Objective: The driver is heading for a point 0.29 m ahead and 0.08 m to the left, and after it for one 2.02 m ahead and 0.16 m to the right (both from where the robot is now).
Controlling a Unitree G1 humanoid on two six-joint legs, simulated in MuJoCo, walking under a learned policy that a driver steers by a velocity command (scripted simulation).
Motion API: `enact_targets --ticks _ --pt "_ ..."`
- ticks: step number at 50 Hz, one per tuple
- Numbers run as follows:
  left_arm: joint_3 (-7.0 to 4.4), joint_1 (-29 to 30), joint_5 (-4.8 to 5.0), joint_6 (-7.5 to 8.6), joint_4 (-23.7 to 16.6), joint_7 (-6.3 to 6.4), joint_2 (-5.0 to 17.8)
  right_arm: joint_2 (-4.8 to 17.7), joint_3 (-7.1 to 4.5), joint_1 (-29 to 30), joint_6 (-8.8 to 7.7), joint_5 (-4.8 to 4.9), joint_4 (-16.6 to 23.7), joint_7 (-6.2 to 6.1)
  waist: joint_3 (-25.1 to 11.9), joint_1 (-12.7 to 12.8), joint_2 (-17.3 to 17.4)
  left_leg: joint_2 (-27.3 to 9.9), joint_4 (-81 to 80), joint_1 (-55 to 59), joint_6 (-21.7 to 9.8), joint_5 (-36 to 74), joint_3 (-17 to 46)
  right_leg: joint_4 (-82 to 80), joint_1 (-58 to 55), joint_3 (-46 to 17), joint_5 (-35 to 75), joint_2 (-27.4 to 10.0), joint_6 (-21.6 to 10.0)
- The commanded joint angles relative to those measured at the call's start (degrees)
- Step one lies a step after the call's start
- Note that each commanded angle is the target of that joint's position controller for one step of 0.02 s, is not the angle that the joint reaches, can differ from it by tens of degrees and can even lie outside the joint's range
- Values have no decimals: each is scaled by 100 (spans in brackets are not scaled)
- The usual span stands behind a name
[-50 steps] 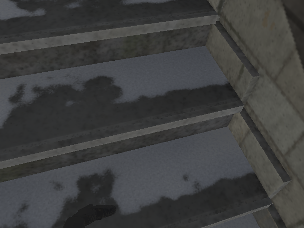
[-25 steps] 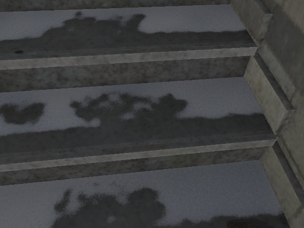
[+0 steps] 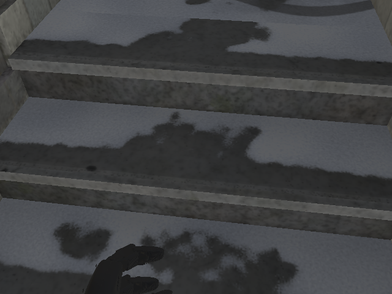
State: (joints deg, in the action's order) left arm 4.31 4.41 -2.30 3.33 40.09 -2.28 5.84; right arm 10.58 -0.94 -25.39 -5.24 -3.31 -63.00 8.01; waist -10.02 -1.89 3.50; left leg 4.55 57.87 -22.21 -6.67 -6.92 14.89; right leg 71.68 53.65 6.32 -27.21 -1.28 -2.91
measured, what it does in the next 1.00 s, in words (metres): climbs: left foot 0.17 m higher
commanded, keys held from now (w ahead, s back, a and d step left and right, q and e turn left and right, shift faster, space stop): w+q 0.42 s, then w+e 0.58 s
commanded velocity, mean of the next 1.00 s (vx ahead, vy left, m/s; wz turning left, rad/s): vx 0.50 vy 0.00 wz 0.16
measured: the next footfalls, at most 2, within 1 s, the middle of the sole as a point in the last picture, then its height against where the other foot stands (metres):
left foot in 0.54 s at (125, 290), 0.17 m higher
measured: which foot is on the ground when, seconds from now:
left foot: up 0.00-0.52, down 0.54-1.00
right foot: down 0.00-0.58, up 0.60-1.00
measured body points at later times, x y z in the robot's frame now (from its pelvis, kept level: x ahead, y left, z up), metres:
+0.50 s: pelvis +0.27 +0.03 +0.12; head +0.28 +0.03 +0.57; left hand +0.04 +0.08 -0.01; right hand +0.58 +0.01 +0.08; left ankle +0.43 +0.20 -0.38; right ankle +0.10 -0.12 -0.61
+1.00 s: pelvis +0.55 +0.14 +0.28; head +0.55 +0.12 +0.73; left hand +0.72 +0.34 +0.18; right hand +0.50 -0.05 +0.11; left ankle +0.43 +0.19 -0.45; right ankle +0.67 +0.03 -0.16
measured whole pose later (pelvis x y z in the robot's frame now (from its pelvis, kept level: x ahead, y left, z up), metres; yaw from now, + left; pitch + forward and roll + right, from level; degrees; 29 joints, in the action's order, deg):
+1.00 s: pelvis +0.55 +0.14 +0.28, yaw +7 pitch +5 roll +2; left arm 1.9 -1.7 -0.1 1.8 49.9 -4.8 6.4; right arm 5.4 2.2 -25.8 -4.5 -9.0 -68.0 3.0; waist -6.8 -0.1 -0.6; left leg -0.6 24.6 -5.9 -1.2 -23.3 -18.2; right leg 114.5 77.9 -1.7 -2.8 -4.2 -14.8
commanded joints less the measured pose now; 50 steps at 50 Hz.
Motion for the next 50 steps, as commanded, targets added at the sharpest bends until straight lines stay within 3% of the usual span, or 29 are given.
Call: enact_targets --ticks 1,3,4,5,9,10,12,14,18,20,21,23,24,25,27,28,29,30,31,32,33,34,36,37,38,40,44,47,50 --pt "-696 -2617 128 181 913 56 1731 118 -180 629 -65 194 283 36 900 842 -1713 -198 4911 -4590 -232 813 -62 -4418 -3446 -5151 -2918 -1642 -1411" --pt "-358 -1898 245 123 1274 -49 99 118 -126 1069 -23 86 541 -189 476 222 -440 -462 5442 -4049 -592 570 -211 -4355 -2875 -3693 -1104 -1741 -1361" --pt "-217 -1460 164 73 1344 -78 -384 -120 -91 1172 70 51 625 -265 656 -161 -151 -636 5167 -4092 -661 566 -216 -4642 -2515 -3125 -679 -1513 -1132" --pt "-211 -1228 178 111 1384 -21 -495 -329 -9 1059 122 135 621 -276 631 -313 -373 -683 5060 -4292 -726 225 -199 -4772 -2576 -2598 -277 -1361 -966" --pt "-354 -1481 -310 301 1426 -14 258 -83 115 1748 134 255 970 -69 879 -131 -450 -1031 4786 -4420 -558 101 -1096 -5781 -2600 -705 707 -1347 -892" --pt "-305 -1649 -301 394 1474 11 247 184 53 2050 168 224 1152 -64 930 -84 -439 -1101 4969 -4678 -536 249 -968 -5904 -2766 -668 914 -1404 -873" --pt "-247 -2831 -509 350 1993 8 320 44 153 2365 235 303 1383 -109 968 315 -729 -941 6360 -6020 -818 -295 -964 -5762 -3942 -624 1073 -1535 -1019" --pt "-153 -3619 -670 231 2379 -36 242 -188 281 2856 206 378 1717 -244 1111 583 -430 -826 6485 -7290 -1237 -333 -625 -5754 -5095 -681 1319 -1689 -1016" --pt "46 -4188 -876 236 2733 -8 -35 -317 403 3802 292 393 2342 -289 1179 531 -544 -1105 5952 -7880 -1526 -362 -1237 -6463 -5838 -166 1137 -1766 -906" --pt "132 -4895 -884 247 3056 -124 -70 -320 481 4465 534 285 2692 -266 1171 555 -583 -1386 4536 -7192 -1410 813 -1704 -6812 -5627 115 1633 -1605 -812" --pt "125 -5175 -872 236 3252 -149 6 -447 555 4711 661 262 2865 -220 1226 515 -747 -1366 4254 -6778 -1439 1057 -1900 -6972 -5523 256 1961 -1561 -826" --pt "79 -4541 -561 216 3057 -390 125 -333 578 5365 933 177 2989 -153 1531 361 -974 -1278 3277 -4688 -1262 176 -2275 -7685 -4103 804 3149 -1451 -935" --pt "38 -4526 -254 287 2919 -389 286 -256 513 5128 987 177 2985 -94 1271 227 -1100 -855 3070 -3879 -984 -191 -3050 -7332 -4287 947 5662 -1445 -1137" --pt "-39 -4698 -207 401 2900 -436 668 -252 457 4943 924 190 2999 -94 1080 140 -1374 -567 2871 -3172 -759 -668 -3181 -6742 -4688 930 8841 -1638 -1047" --pt "-299 -4687 -91 536 2870 -429 1387 -101 351 4216 786 221 2832 -186 740 -281 -1922 -294 760 -1865 -608 -1263 -2928 -5981 -5833 545 11356 -1938 -662" --pt "-524 -4248 56 618 2648 -512 1860 167 215 3145 764 216 2600 -304 70 -732 -1993 -153 227 -182 -642 -675 -2569 -5329 -5545 382 11274 -1797 -551" --pt "-584 -4165 561 608 2254 163 1453 280 31 862 430 200 1885 -704 -857 -1082 -683 -828 681 2752 -859 74 -1038 -2215 -3399 353 10178 -1265 -243" --pt "-527 -4253 637 686 2054 215 1135 821 -248 388 369 203 1677 -878 -1831 -1044 164 -2385 -1682 3724 -880 69 1639 -140 -2148 -64 2873 -280 -112" --pt "-484 -4637 2 476 2547 -624 209 723 -91 -518 534 -444 990 -548 -2566 -1153 211 -2441 -3063 2797 -562 -1417 2725 1318 -1877 -2507 2793 -197 -495" --pt "-681 -3742 126 493 2230 -730 140 1136 -359 15 301 -336 720 -578 91 -811 8 -2250 -2821 1080 -340 -1672 2071 2502 -800 -2393 2825 -94 -314" --pt "-618 -3560 52 506 2309 -632 58 1102 -379 336 241 -126 646 -547 185 -662 26 -2350 -2721 433 -847 -1173 1479 3566 -638 -2134 2735 -110 -408" --pt "-578 -3402 10 523 2171 -549 -24 604 -276 933 193 15 769 -540 44 -275 -218 -2326 -2745 355 -1042 -980 1107 4114 -277 -2097 2595 -151 -620" --pt "-588 -3034 154 333 2053 -326 -53 -620 136 1771 152 -86 740 -518 413 409 -861 -2412 -3154 -480 -371 -772 376 3932 71 -2170 3389 -436 -903" --pt "-535 -2844 232 227 2043 -293 -154 -690 181 1934 161 -257 588 -508 555 674 -1005 -2302 -3285 -875 17 -314 -124 3864 117 -2101 3675 -522 -905" --pt "-546 -2686 285 137 1967 -347 -106 -435 72 1916 91 -131 657 -519 614 783 -620 -2164 -3480 -852 -14 242 -848 3831 85 -1745 3213 -548 -904" --pt "-516 -2552 311 107 1911 -449 -32 -397 26 1914 -28 -217 659 -539 625 859 41 -1925 -3777 -796 -241 613 -1579 5406 436 -1325 2420 -375 -1039" --pt "-368 -1225 240 57 1224 -370 103 -303 165 831 45 -462 -101 -540 857 558 -210 -1730 -3915 514 -436 269 -2060 6030 2341 -1348 1945 -55 -1709" --pt "-309 -459 211 22 753 -273 493 -43 243 -233 29 -662 -473 -546 808 308 -358 -1944 -3994 2018 -339 799 -2169 5059 3476 -1291 2446 -282 -1418" --pt "-270 330 242 -287 173 -163 544 -38 350 -18 -4 -513 -306 -436 697 421 -116 -2038 -4781 1604 -439 1523 -2682 2719 2207 -847 2276 -797 -1099"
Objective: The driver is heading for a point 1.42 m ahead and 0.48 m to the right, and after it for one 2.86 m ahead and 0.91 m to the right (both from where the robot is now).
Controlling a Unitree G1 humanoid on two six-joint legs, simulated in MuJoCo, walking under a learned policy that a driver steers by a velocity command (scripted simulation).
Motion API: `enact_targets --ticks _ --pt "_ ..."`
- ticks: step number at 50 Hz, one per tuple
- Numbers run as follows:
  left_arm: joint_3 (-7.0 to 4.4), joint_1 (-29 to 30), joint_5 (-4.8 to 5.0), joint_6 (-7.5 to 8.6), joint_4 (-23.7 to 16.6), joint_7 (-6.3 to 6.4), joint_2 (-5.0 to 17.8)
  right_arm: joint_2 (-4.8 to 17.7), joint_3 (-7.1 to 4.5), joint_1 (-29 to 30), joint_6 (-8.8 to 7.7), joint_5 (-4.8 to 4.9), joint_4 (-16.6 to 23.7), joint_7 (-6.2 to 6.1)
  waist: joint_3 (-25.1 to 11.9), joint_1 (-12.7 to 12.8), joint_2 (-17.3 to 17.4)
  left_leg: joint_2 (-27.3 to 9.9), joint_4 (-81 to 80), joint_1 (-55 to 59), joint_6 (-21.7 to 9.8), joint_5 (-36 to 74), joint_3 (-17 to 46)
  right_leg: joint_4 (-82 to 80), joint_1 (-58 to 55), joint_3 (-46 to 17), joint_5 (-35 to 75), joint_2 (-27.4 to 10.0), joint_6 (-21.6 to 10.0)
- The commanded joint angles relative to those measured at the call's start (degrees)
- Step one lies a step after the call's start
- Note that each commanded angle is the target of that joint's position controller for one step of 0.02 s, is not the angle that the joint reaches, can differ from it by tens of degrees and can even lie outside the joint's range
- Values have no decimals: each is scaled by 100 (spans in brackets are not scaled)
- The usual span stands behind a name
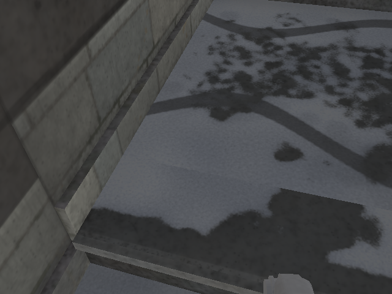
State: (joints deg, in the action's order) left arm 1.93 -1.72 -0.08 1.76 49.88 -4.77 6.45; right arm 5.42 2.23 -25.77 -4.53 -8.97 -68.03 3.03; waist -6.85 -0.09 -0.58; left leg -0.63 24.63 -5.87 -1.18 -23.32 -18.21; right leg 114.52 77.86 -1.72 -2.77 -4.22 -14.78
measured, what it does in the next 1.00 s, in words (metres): climbs, turning right: right foot 0.17 m higher, then left foot 0.17 m higher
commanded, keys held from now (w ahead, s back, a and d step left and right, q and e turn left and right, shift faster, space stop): w+e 0.90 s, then w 0.10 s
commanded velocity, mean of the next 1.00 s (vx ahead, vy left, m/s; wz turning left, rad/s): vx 0.50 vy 0.00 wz -0.56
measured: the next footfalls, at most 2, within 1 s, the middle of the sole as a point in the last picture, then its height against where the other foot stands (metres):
right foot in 0.08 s outside the picture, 0.17 m higher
left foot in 0.60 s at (195, 231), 0.17 m higher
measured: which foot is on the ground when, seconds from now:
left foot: down 0.00-0.16, up 0.18-0.58, down 0.60-1.00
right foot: up 0.00-0.06, down 0.08-0.64, up 0.66-1.00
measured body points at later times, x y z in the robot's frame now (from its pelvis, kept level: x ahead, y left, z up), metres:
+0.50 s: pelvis +0.29 -0.03 +0.16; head +0.28 -0.03 +0.61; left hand +0.25 +0.15 +0.00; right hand +0.45 -0.28 +0.08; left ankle +0.45 +0.07 -0.29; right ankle +0.18 -0.12 -0.56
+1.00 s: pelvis +0.56 -0.06 +0.35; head +0.56 -0.06 +0.80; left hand +0.86 -0.03 +0.26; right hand +0.42 -0.22 +0.19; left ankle +0.56 +0.06 -0.39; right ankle +0.61 -0.25 -0.28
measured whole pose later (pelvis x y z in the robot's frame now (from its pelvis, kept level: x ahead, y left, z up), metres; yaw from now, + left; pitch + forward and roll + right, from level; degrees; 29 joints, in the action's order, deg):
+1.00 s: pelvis +0.56 -0.06 +0.35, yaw -35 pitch +3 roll +2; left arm -1.4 0.9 -1.8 4.8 47.7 -8.1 12.1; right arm 9.5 2.2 -23.1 -7.7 -6.9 -56.9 -0.3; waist -3.9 -4.8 -1.0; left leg -2.4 23.1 -7.9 -1.0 -17.6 -16.7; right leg 65.5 52.5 1.8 3.0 -6.6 -8.0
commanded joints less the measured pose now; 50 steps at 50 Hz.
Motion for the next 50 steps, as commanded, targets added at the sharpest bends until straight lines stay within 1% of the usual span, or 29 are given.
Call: enact_targets --ticks 1,4,6,8,9,10,11,15,16,18,21,24,25,26,27,29,30,31,32,33,34,35,37,39,41,42,45,47,50 --pt "-7 1264 -31 -278 -919 3 475 985 -92 567 -43 374 527 197 375 273 299 -1558 -1880 -722 -1191 4550 247 -2864 -1504 783 -1697 -136 314" --pt "-77 352 47 -124 -635 -37 226 1674 -242 -26 -222 370 458 306 384 354 937 -2112 -663 514 -1396 9416 161 -3483 -2320 1237 -2039 732 721" --pt "-330 -587 173 99 -444 123 966 1688 -365 -191 -322 297 490 311 -564 369 705 -1707 779 -209 -992 10219 127 -3885 -4785 669 -595 1065 268" --pt "-560 -2630 -18 40 299 260 1481 1593 -360 67 -231 175 595 449 -920 1091 -415 -738 3224 -3328 -624 5688 722 -6433 -7950 -1754 -913 535 -335" --pt "-641 -3507 -348 -2 659 267 1746 1496 -469 1033 -104 428 840 569 -740 1277 -1023 100 5737 -4320 -361 1943 1698 -8446 -7780 -4108 -1726 -123 -619" --pt "-665 -3248 -350 35 682 324 1686 1149 -430 1177 -46 601 919 607 -634 1128 -1065 115 7209 -4836 -482 2439 2869 -8592 -7165 -4569 -2510 -263 -446" --pt "-584 -2830 -286 95 779 328 1252 842 -388 1374 -96 572 956 498 84 823 -819 50 7991 -5206 -625 2640 3112 -8430 -6060 -4189 -2933 -246 -420" --pt "-227 -882 -199 137 854 186 308 462 -146 1573 2 456 1317 210 -54 -381 237 287 9841 -6248 -1097 1930 3086 -8735 -5023 -2883 -1304 77 -173" --pt "-162 -1063 -382 202 1072 144 221 678 -153 1520 80 372 1422 177 -144 -462 302 175 9654 -6527 -1033 2092 2870 -8688 -5212 -2419 -962 154 -98" --pt "-159 -1064 -518 329 1010 128 350 848 -166 1826 118 530 1580 128 -79 -361 331 -110 8869 -6254 -838 1807 2302 -8885 -4881 -1402 -872 380 95" --pt "3 -2380 -645 403 1461 274 158 622 26 2893 45 663 2136 -40 395 133 -379 -206 9627 -6804 -919 246 2299 -9131 -5126 -1706 -959 93 192" --pt "-38 -3264 -604 507 1679 279 559 602 174 4099 -61 516 2896 -191 203 419 108 -337 8032 -8091 -716 -143 2201 -9011 -6921 -2495 -841 -313 194" --pt "-45 -3490 -570 570 1773 266 564 578 203 4345 44 414 3174 -148 506 502 -129 -527 7080 -7729 -739 221 2147 -9359 -6578 -2449 -1146 -301 157" --pt "-60 -2573 -336 482 1349 48 688 489 249 4875 208 386 3451 -121 744 200 -148 -498 5713 -5548 -584 -421 1492 -10599 -4568 -2247 -1441 -375 -29" --pt "-131 -2149 -211 480 932 -59 1032 378 247 4756 221 559 3604 6 951 105 -714 -305 6187 -3820 -366 -398 1185 -10870 -3133 -2329 -764 -462 -117" --pt "-363 -1904 -18 514 762 -15 1757 652 111 3722 239 737 3300 60 236 -436 -643 111 5320 -3220 -91 451 1180 -9987 -4563 -1844 3336 -607 4" --pt "-489 -2102 65 535 727 -77 1950 1211 -132 3117 71 819 3070 -24 -269 -593 -699 515 4498 -2983 -128 -423 1064 -9327 -5785 -1830 5409 -576 143" --pt "-545 -2186 -171 584 670 -138 1627 1639 -342 1836 -87 764 2727 -126 -1087 -853 -240 125 3997 -1396 -550 837 2040 -7444 -5910 -1609 5802 -154 613" --pt "-408 -2482 -490 597 432 -221 728 1818 -347 274 -168 756 2339 -130 -2796 -936 1365 -1217 2496 1297 -1686 249 5282 -5534 -3720 -1558 2968 831 752" --pt "-437 -2004 -370 444 526 -314 567 2011 -344 -838 -92 517 1976 -75 -2123 -1396 2402 -1878 675 885 -1955 -2309 7718 -2494 -2520 -1691 -882 1460 753" --pt "-429 -1566 -303 486 431 -388 436 2131 -451 -631 -210 645 1711 -64 -296 -1206 1941 -1621 208 -200 -1541 -4399 7339 -1022 -1151 -1481 -388 1093 637" --pt "-484 -1499 -238 555 625 -277 500 2000 -486 220 -166 789 1751 -73 613 -876 1325 -1788 415 -1298 -1620 -3843 6480 -705 -995 -976 -7 733 671" --pt "-463 -1102 -320 472 414 -43 438 431 -125 935 -109 849 1342 -75 332 -213 78 -2036 500 -1962 -1468 -2068 5282 -714 -1641 -904 54 316 353" --pt "-355 -989 -297 301 330 -61 199 -314 45 1591 -68 681 1325 -174 440 256 139 -1901 157 -2441 -1327 -1141 4557 -644 -1628 -1052 -42 120 112" --pt "-279 -856 -197 276 119 -140 276 -140 20 2060 -273 512 1492 -254 536 531 0 -1571 -409 -2729 -1035 -347 3184 -1799 -1953 -782 139 -124 254" --pt "-295 -397 -140 282 -112 -170 359 295 -104 2329 -351 399 1672 -255 805 525 22 -1450 -877 -3114 -900 89 2299 -2475 -2521 -378 -21 -251 384" --pt "-446 108 -212 336 -294 -322 1085 760 -111 1889 -559 317 1692 -427 421 304 354 -1340 -1198 -2032 -797 1397 1422 -2920 -2524 -226 257 -408 664" --pt "-371 147 -210 356 -354 -338 864 1077 -131 1401 -506 102 1618 -462 344 38 -1 -1077 -1153 -1256 -633 1696 711 -4656 -2845 96 802 -450 539" --pt "-406 579 -120 299 -586 -364 784 1181 -146 353 -379 220 1526 -262 667 -333 463 -1125 -1614 -909 -857 2100 453 -5691 -4201 586 743 -47 842"
Keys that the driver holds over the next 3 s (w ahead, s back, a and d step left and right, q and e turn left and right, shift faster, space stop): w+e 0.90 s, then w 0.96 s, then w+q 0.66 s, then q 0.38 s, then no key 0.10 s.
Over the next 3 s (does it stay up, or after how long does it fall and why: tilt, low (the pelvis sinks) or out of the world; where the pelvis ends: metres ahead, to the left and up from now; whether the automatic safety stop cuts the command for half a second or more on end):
stays up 1.36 -0.50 0.35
